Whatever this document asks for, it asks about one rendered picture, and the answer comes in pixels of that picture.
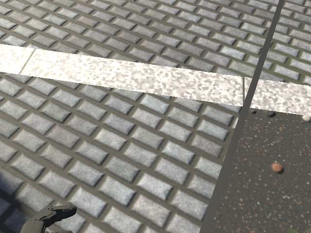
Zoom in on left robot hand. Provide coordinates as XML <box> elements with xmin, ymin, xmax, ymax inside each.
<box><xmin>19</xmin><ymin>205</ymin><xmax>77</xmax><ymax>233</ymax></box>

